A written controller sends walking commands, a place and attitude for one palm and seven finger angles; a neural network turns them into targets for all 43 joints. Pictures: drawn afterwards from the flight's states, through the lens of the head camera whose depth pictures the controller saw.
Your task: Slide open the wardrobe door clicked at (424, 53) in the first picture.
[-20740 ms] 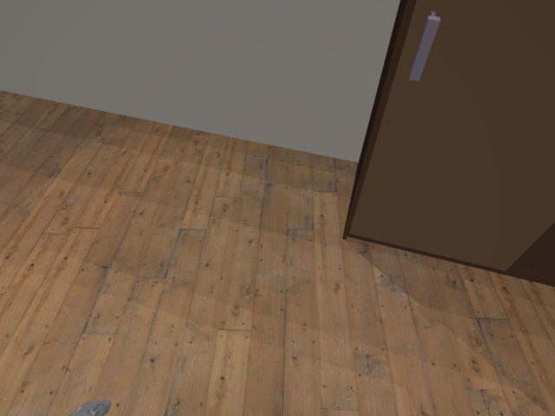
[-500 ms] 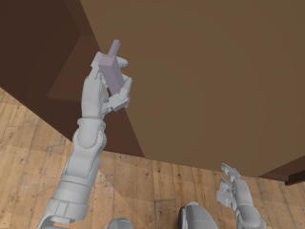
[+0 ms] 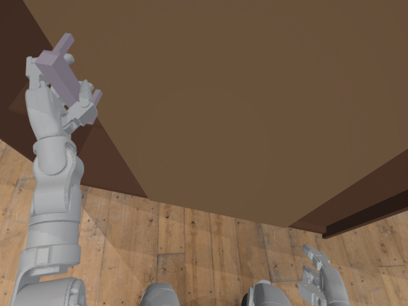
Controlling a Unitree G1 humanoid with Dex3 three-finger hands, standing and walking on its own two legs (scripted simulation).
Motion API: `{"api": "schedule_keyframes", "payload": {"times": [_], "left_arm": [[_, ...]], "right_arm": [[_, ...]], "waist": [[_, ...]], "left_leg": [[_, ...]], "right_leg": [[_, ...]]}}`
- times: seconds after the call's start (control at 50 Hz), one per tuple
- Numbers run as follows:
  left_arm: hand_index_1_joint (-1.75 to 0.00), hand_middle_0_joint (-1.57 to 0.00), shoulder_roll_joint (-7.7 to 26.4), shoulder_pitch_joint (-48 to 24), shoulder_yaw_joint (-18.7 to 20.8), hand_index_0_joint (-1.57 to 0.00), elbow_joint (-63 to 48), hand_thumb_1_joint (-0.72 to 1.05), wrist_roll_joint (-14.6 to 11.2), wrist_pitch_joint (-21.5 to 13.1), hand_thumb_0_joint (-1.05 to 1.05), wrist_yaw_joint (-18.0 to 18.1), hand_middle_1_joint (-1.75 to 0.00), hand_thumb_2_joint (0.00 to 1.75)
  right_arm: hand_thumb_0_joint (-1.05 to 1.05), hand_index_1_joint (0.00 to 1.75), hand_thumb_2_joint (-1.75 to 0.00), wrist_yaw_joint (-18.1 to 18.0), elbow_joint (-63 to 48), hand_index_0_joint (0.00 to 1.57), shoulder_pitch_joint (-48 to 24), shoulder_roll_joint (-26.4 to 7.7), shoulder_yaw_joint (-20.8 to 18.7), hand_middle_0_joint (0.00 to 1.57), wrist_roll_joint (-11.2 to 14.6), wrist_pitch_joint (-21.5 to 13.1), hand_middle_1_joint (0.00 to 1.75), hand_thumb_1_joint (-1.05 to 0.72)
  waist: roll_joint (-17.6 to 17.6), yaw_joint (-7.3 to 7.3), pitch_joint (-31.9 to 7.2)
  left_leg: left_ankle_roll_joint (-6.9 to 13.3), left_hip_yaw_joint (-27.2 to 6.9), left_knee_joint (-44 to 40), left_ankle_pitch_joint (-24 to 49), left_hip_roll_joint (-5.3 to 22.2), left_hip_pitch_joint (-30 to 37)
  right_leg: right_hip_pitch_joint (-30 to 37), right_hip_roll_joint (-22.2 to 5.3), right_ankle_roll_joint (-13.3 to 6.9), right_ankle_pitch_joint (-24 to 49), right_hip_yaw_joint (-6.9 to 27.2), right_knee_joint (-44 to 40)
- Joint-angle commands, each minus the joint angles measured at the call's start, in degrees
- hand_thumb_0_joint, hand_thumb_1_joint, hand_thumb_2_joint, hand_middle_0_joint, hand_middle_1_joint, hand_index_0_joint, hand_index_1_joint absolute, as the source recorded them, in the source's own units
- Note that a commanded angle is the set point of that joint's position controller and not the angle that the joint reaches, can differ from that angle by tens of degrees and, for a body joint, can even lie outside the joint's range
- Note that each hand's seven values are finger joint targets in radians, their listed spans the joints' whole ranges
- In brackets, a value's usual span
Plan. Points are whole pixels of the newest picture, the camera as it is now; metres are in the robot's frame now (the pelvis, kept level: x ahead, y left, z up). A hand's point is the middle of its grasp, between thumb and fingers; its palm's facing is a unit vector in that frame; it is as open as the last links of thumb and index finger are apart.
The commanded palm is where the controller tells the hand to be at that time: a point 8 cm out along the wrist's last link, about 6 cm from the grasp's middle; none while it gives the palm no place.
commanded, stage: stop walking and hold the door there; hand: left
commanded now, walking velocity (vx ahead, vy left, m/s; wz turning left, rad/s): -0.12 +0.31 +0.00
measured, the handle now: (77, 81) +0.41 +0.32 +0.12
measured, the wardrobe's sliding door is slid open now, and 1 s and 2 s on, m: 0.45 0.45 0.44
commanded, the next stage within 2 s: none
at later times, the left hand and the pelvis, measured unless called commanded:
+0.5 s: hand (81, 104) +0.37 +0.30 +0.12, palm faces +0.58 -0.77 -0.26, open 6.8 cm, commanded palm +0.32 +0.33 +0.11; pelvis -0.01 -0.05 -0.01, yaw -4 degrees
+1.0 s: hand (81, 103) +0.37 +0.29 +0.13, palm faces +0.53 -0.81 -0.26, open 6.4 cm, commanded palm +0.32 +0.33 +0.11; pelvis -0.05 -0.04 +0.00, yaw -8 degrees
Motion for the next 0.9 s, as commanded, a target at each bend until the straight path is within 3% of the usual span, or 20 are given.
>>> {"api": "schedule_keyframes", "payload": {"times": [0.0,0.02,0.06,0.08,0.1,0.12,0.14,0.22,0.32,0.38,0.4,0.44,0.46,0.52,0.6,0.62,0.66,0.72,0.8,0.88], "left_arm": [[-1.4,-0.45,23.7,-14.5,7.3,-0.45,-6.3,0.9,6.3,-9.7,0.0,-3.5,-1.4,0.9],[-1.4,-0.45,26.5,-14.6,9.5,-0.45,-4.7,0.9,6.7,-10.7,0.0,-3.6,-1.4,0.9],[-1.4,-0.45,37.0,-7.4,18.2,-0.45,3.6,0.9,8.0,-11.4,0.0,-2.6,-1.4,0.9],[-1.4,-0.45,40.8,-2.1,23.3,-0.45,10.8,0.9,7.2,-9.5,0.0,-1.7,-1.4,0.9],[-1.4,-0.45,37.6,-2.9,21.6,-0.45,9.8,0.9,6.1,-8.7,0.0,-1.3,-1.4,0.9],[-1.4,-0.45,38.3,-4.4,23.2,-0.45,10.4,0.9,6.3,-8.9,0.0,-0.7,-1.4,0.9],[-1.4,-0.45,41.1,-4.1,25.9,-0.45,12.8,0.9,6.3,-8.9,0.0,0.1,-1.4,0.9],[-1.4,-0.45,39.0,-7.2,23.7,-0.45,19.5,0.9,6.1,-8.4,0.0,0.0,-1.4,0.9],[-1.4,-0.45,37.0,-12.2,19.0,-0.45,19.2,0.9,6.5,-8.5,0.0,-0.4,-1.4,0.9],[-1.4,-0.45,37.5,-12.2,18.3,-0.45,18.1,0.9,6.5,-9.2,0.0,-0.5,-1.4,0.9],[-1.4,-0.45,35.6,-13.5,16.2,-0.45,15.9,0.9,6.2,-9.7,0.0,-0.9,-1.4,0.9],[-1.4,-0.45,33.5,-10.2,14.3,-0.45,18.8,0.9,5.9,-9.6,0.0,-1.3,-1.4,0.9],[-1.4,-0.45,38.1,-10.7,17.6,-0.45,20.7,0.9,6.6,-9.1,0.0,-0.8,-1.4,0.9],[-1.4,-0.45,37.2,-12.9,16.0,-0.45,21.9,0.9,7.0,-8.5,0.0,-1.0,-1.4,0.9],[-1.4,-0.45,40.6,-15.0,17.2,-0.45,27.3,0.9,7.7,-7.2,0.0,-1.0,-1.4,0.9],[-1.4,-0.45,41.7,-14.1,18.5,-0.45,29.9,0.9,7.2,-6.7,0.0,-1.1,-1.4,0.9],[-1.4,-0.45,42.0,-16.0,17.5,-0.45,32.5,0.9,6.9,-6.3,0.0,-1.3,-1.4,0.9],[-1.4,-0.45,41.2,-18.7,16.6,-0.45,36.3,0.9,7.0,-7.0,0.0,-2.0,-1.4,0.9],[-1.4,-0.45,38.9,-20.0,14.5,-0.45,38.1,0.9,6.9,-7.6,0.0,-2.2,-1.4,0.9],[-1.4,-0.45,38.2,-20.7,13.1,-0.45,40.5,0.9,6.8,-7.3,0.0,-2.2,-1.4,0.9]], "right_arm": [[0.0,0.3,-0.9,-0.4,-4.9,0.2,1.9,-11.0,-4.0,0.2,1.0,-1.6,0.3,-0.9],[0.0,0.3,-0.9,-0.5,-4.6,0.2,1.0,-10.7,-3.9,0.2,1.5,-1.6,0.3,-0.9],[0.0,0.3,-0.9,-2.7,-6.1,0.2,-1.9,-7.9,-2.9,0.2,0.9,-0.8,0.3,-0.9],[0.0,0.3,-0.9,-4.1,-5.5,0.2,-2.2,-9.1,-3.0,0.2,0.9,-0.5,0.3,-0.9],[0.0,0.3,-0.9,-4.6,-4.3,0.2,-2.3,-9.0,-2.4,0.2,1.6,-0.5,0.3,-0.9],[0.0,0.3,-0.9,-5.0,-3.1,0.2,-2.9,-9.3,-1.5,0.2,1.6,-0.5,0.3,-0.9],[0.0,0.3,-0.9,-5.3,-1.7,0.2,-3.6,-10.1,-0.9,0.2,1.3,-0.1,0.3,-0.9],[0.0,0.3,-0.9,-5.4,-1.3,0.2,-3.5,-11.7,-1.2,0.2,1.5,0.5,0.3,-0.9],[0.0,0.3,-0.9,-5.4,-1.3,0.2,-1.0,-13.5,-1.9,0.2,1.5,0.9,0.3,-0.9],[0.0,0.3,-0.9,-6.0,-1.2,0.2,1.0,-14.9,-2.9,0.2,1.3,1.3,0.3,-0.9],[0.0,0.3,-0.9,-6.1,-2.2,0.2,0.9,-15.9,-3.1,0.2,1.3,1.1,0.3,-0.9],[0.0,0.3,-0.9,-6.2,-3.0,0.2,1.2,-14.5,-2.1,0.2,1.7,1.2,0.3,-0.9],[0.0,0.3,-0.9,-6.2,-2.4,0.2,1.6,-14.4,-1.7,0.2,1.1,1.5,0.3,-0.9],[0.0,0.3,-0.9,-6.4,-2.2,0.2,3.7,-14.1,-1.7,0.2,1.0,0.8,0.3,-0.9],[0.0,0.3,-0.9,-6.5,-1.9,0.2,4.7,-14.5,-1.3,0.2,0.8,1.1,0.3,-0.9],[0.0,0.3,-0.9,-6.6,-1.4,0.2,5.4,-14.6,-1.6,0.2,1.2,1.5,0.3,-0.9],[0.0,0.3,-0.9,-6.9,-0.8,0.2,5.6,-14.4,-1.3,0.2,1.4,2.3,0.3,-0.9],[0.0,0.3,-0.9,-7.2,0.0,0.2,5.5,-14.9,-0.9,0.2,0.9,2.3,0.3,-0.9],[0.0,0.3,-0.9,-7.6,0.4,0.2,5.6,-15.1,-0.4,0.2,1.2,1.6,0.3,-0.9],[0.0,0.3,-0.9,-7.9,1.2,0.2,6.3,-15.1,-0.4,0.2,1.3,1.4,0.3,-0.9]], "waist": [[21.1,-8.7,-31.7],[17.5,-8.43,-32.9],[-5.5,-7.56,-34.0],[-13.5,-5.82,-34.0],[-16.6,-6.28,-35.4],[-12.5,-6.57,-35.1],[-8.4,-6.28,-35.6],[-15.9,-7.86,-32.5],[-10.4,-8.53,-28.3],[-1.8,-8.91,-26.1],[4.1,-8.38,-25.2],[10.6,-7.6,-25.0],[14.0,-7.94,-24.3],[13.5,-8.01,-24.4],[3.0,-9.06,-27.2],[-2.6,-8.8,-28.5],[-5.2,-9.16,-27.2],[-3.8,-9.44,-23.7],[3.2,-8.62,-22.3],[4.9,-8.46,-22.3]], "left_leg": [[9.8,4.2,12.6,59.6,0.8,24.4],[9.5,4.7,17.6,47.8,-2.6,16.7],[4.9,2.1,33.5,-15.9,-12.2,-14.6],[5.0,-4.4,41.3,-22.7,-13.0,-20.5],[5.3,-9.0,44.4,-21.9,-12.6,-22.2],[5.6,-10.0,43.8,-20.1,-12.4,-23.2],[5.9,-9.3,39.7,-18.9,-13.1,-23.6],[6.0,-6.9,30.4,-13.5,-15.1,-18.0],[6.9,-7.6,13.5,-6.3,-13.6,-7.6],[7.4,-4.8,-3.0,9.1,-12.4,1.2],[10.0,-10.6,-5.7,17.3,-6.5,0.5],[13.7,-13.8,-7.8,26.9,-1.7,-0.4],[14.8,-14.6,-9.9,24.4,-0.1,-5.2],[14.0,-9.4,-5.6,21.6,-3.2,-5.4],[7.8,-3.6,1.5,13.6,-9.5,-8.2],[7.2,-2.4,3.3,7.4,-11.1,-7.9],[7.8,-3.5,3.5,1.1,-11.8,-7.1],[9.0,-5.5,-2.1,-2.8,-10.2,-4.0],[11.4,-12.7,-13.9,-8.5,-3.9,-9.2],[11.4,-9.6,-12.2,-5.8,-4.4,-10.1]], "right_leg": [[3.3,4.3,0.2,12.4,-7.9,-24.3],[12.5,3.0,-0.2,26.3,-7.7,-27.5],[31.6,-17.7,-7.4,79.8,11.6,-17.4],[29.9,-21.4,-9.3,86.8,14.6,-13.6],[31.5,-21.9,-10.1,82.0,16.2,-11.8],[31.7,-21.3,-11.3,75.2,15.5,-12.2],[33.2,-21.1,-11.5,71.9,13.3,-12.7],[24.7,-20.3,-10.2,60.6,11.5,-17.9],[13.1,-18.4,-9.4,33.9,10.7,-22.8],[8.8,-11.6,-6.0,20.7,7.4,-21.2],[7.4,-6.6,-3.5,15.0,4.6,-19.0],[7.4,-0.6,-1.4,5.1,-1.2,-13.3],[8.8,-0.3,-1.3,-1.2,-1.6,-7.7],[10.7,-1.2,-1.4,1.5,-1.9,-12.5],[17.4,-6.8,-3.3,25.0,3.9,-21.5],[16.1,-8.1,-4.0,22.3,6.6,-22.3],[12.4,-10.4,-5.2,15.2,9.7,-25.4],[4.6,-7.2,-3.6,1.1,6.0,-26.5],[9.6,-1.1,-1.4,2.9,-0.1,-18.0],[12.1,-1.8,-1.5,5.6,0.0,-18.7]]}}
